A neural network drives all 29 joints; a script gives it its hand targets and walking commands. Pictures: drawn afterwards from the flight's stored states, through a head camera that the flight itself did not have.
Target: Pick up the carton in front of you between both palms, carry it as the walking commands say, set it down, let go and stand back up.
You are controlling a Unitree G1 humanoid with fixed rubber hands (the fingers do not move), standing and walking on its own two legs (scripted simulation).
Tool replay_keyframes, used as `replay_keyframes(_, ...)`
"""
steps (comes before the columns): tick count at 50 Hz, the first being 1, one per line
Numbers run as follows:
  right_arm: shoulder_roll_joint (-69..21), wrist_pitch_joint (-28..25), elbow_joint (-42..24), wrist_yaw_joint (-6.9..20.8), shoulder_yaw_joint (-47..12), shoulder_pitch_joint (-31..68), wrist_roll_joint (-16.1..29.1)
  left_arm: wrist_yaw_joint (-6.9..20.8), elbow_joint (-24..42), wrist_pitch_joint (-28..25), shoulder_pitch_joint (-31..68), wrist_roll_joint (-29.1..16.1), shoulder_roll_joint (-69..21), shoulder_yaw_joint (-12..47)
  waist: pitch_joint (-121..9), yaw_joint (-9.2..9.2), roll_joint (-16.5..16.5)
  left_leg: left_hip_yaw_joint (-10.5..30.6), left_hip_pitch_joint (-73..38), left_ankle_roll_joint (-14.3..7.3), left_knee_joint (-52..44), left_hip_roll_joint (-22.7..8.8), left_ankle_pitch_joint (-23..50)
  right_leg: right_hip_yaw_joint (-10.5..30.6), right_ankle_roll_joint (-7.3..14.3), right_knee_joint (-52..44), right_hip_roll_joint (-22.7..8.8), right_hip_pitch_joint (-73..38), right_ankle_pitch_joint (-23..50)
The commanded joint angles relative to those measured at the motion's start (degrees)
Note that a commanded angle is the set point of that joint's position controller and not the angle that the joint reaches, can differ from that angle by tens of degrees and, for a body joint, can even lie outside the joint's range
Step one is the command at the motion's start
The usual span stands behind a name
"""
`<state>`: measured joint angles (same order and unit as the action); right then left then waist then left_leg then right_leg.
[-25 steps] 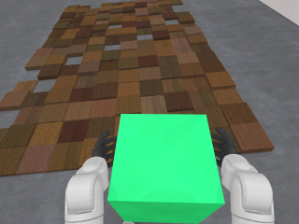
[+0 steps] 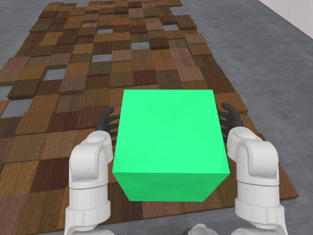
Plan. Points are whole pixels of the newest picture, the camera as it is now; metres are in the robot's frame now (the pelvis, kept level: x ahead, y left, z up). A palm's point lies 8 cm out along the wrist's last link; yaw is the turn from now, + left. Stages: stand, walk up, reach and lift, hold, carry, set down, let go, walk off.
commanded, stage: carry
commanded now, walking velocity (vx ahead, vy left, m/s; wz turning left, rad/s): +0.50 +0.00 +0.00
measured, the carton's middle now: (167, 150) +0.32 +0.00 +0.04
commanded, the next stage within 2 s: none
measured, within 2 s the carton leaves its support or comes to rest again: neither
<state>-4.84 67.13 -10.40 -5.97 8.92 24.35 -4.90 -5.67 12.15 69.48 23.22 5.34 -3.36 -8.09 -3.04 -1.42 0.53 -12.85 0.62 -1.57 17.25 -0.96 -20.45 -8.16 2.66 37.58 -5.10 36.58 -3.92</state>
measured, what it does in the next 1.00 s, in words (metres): climbs: right foot, then left foot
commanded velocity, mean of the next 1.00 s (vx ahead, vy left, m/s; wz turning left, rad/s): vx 0.50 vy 0.00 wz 0.00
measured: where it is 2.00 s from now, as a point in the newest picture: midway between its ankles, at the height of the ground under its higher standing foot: (160, 98)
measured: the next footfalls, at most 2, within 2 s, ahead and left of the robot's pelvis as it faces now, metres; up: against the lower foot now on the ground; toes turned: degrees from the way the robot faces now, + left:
right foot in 0.08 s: +0.25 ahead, -0.09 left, +0.00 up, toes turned -9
left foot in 0.54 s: +0.58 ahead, +0.06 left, +0.03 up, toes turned +6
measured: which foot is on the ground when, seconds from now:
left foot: down 0.00-0.10, up 0.12-0.52, down 0.54-1.00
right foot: up 0.00-0.06, down 0.08-0.54, up 0.56-0.96, down 0.98-1.00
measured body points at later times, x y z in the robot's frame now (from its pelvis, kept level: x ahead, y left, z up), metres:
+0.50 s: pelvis +0.35 -0.02 -0.01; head +0.43 -0.03 +0.43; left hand +0.72 +0.14 +0.09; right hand +0.73 -0.17 +0.09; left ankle +0.51 +0.07 -0.70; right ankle +0.21 -0.09 -0.74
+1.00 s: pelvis +0.71 -0.04 +0.02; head +0.72 -0.04 +0.47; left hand +1.02 +0.11 +0.14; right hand +1.03 -0.19 +0.14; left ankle +0.54 +0.05 -0.71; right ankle +0.82 -0.15 -0.70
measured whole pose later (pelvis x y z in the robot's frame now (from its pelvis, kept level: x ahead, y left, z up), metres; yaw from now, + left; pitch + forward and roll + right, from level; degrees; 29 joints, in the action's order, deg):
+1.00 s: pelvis +0.71 -0.04 +0.02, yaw -2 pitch +5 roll -1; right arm -9.0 67.0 -17.5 -5.7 11.2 20.9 -5.3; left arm -6.5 20.0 68.9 18.7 4.7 -7.8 -10.9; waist -4.1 0.5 -0.8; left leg -7.2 -0.6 -1.3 19.7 -1.2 -19.9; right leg -9.1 1.6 27.2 -1.8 28.8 -4.0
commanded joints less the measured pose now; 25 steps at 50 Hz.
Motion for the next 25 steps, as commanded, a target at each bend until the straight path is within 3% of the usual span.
replay_keyframes(1,-44.2,1.2,4.2,12.7,-38.4,36.4,23.8,11.1,-3.4,-0.7,40.1,-23.3,-45.5,37.7,-9.0,-0.53,-9.6,4.2,-5.3,-6.0,1.5,-12.3,33.8,-2.3,2.1,-3.2,3.0,-4.4,1.1)
replay_keyframes(2,-44.9,1.3,5.8,12.6,-37.7,38.8,24.1,11.1,-5.3,-0.7,41.8,-23.6,-45.9,36.5,-11.0,0.71,-9.8,3.1,-5.1,-5.0,6.4,-12.0,40.7,-3.5,2.6,-3.8,4.6,-9.6,-0.3)
replay_keyframes(3,-45.9,1.4,7.5,12.5,-37.2,40.8,24.4,11.2,-7.3,-0.8,43.4,-23.6,-46.6,35.3,-14.3,3.15,-8.0,-0.1,-3.0,-3.5,15.8,-10.1,44.6,-6.1,2.6,-7.0,7.3,-19.2,-0.4)
replay_keyframes(4,-46.7,1.4,8.9,12.4,-36.5,43.1,24.6,11.4,-9.5,-0.8,44.0,-23.6,-47.2,33.8,-19.5,5.36,-3.2,-1.2,2.8,-1.9,28.6,-7.2,39.0,-5.8,2.3,-9.1,7.2,-32.4,-2.1)
replay_keyframes(5,-47.6,1.4,10.1,12.2,-35.6,45.3,24.3,11.6,-11.3,-0.9,45.0,-23.8,-47.6,32.3,-23.2,6.42,6.0,1.3,14.1,-1.0,43.7,-4.4,21.6,11.8,2.7,-10.1,-5.2,-42.9,-7.3)
replay_keyframes(6,-50.3,1.7,11.6,12.0,-35.0,46.1,24.2,11.8,-12.6,-1.3,47.2,-24.0,-47.5,31.7,-28.5,5.35,21.0,6.9,33.3,1.2,59.3,5.3,-8.1,40.9,12.0,-18.9,-17.3,-54.8,-9.0)
replay_keyframes(7,-51.1,1.5,12.0,11.8,-34.4,48.7,24.1,12.1,-12.9,-1.5,49.7,-25.9,-51.1,32.1,-27.5,5.10,15.5,13.2,39.2,-0.8,67.0,2.7,-7.9,39.0,13.3,-19.1,-17.7,-55.3,-6.1)
replay_keyframes(8,-53.6,1.3,11.5,11.7,-34.5,50.5,24.7,12.4,-11.1,-2.1,52.6,-27.6,-54.2,33.1,-26.2,5.26,11.7,14.2,41.7,-2.2,68.6,0.7,-5.9,33.8,12.5,-16.2,-15.1,-53.0,2.0)
replay_keyframes(9,-56.5,0.6,10.7,11.5,-34.3,53.3,25.4,12.7,-8.8,-2.6,57.0,-29.0,-56.6,33.5,-25.1,5.18,5.1,14.0,42.6,-2.7,67.6,-0.9,-4.1,27.9,11.0,-13.9,-14.0,-50.2,8.6)
replay_keyframes(10,-58.2,0.3,10.9,11.2,-34.1,53.8,25.4,12.8,-7.7,-2.8,59.8,-30.1,-59.5,34.3,-24.8,4.85,2.6,14.1,43.1,-2.8,65.0,-2.3,-2.0,24.2,10.0,-13.6,-12.8,-47.9,9.9)
replay_keyframes(13,-60.3,-0.4,9.4,10.1,-33.9,52.9,24.5,12.6,-4.5,-3.2,62.1,-31.0,-62.5,34.9,-26.2,4.44,3.7,12.3,43.9,-2.2,60.1,-2.8,1.0,19.4,9.2,-14.5,-11.3,-47.2,10.3)
replay_keyframes(19,-58.5,-1.2,5.0,9.1,-36.2,47.8,21.5,12.9,-1.2,-3.1,55.5,-29.1,-60.5,36.6,-23.6,5.91,5.2,7.5,54.6,-1.6,48.6,-2.2,3.8,12.8,9.5,-12.5,-8.0,-52.5,25.0)
replay_keyframes(21,-57.0,-1.0,3.3,9.1,-37.3,47.0,21.2,13.0,-0.3,-2.8,53.8,-28.5,-58.9,37.4,-21.1,5.68,5.4,5.2,48.9,-1.6,35.6,-0.8,9.8,8.5,8.5,-13.2,-5.2,-48.6,27.1)
replay_keyframes(23,-55.4,-0.5,3.2,9.3,-38.3,45.2,20.8,13.2,-1.3,-2.4,50.9,-27.6,-56.9,37.8,-19.3,5.38,7.5,-0.7,37.8,-2.4,22.7,3.1,15.6,3.3,6.8,-12.9,-2.6,-44.4,35.7)
replay_keyframes(24,-54.6,-0.2,3.5,9.6,-38.8,44.4,20.9,13.2,-2.2,-2.3,49.3,-27.1,-55.9,37.8,-19.7,4.13,8.7,-2.5,31.0,-3.0,18.7,5.4,17.1,2.2,5.9,-10.6,-2.7,-43.1,43.2)
replay_keyframes(25,-54.1,-0.1,4.0,10.0,-39.0,43.8,21.2,13.3,-2.7,-2.2,48.3,-26.7,-55.1,37.9,-21.8,1.17,10.5,-2.5,22.0,-4.0,15.5,6.8,18.1,1.2,4.3,-5.1,-3.9,-41.4,49.8)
